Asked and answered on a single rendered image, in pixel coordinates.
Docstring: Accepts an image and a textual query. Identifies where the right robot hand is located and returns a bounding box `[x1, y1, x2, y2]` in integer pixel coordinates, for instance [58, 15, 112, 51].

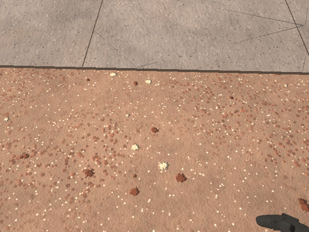
[256, 213, 309, 232]

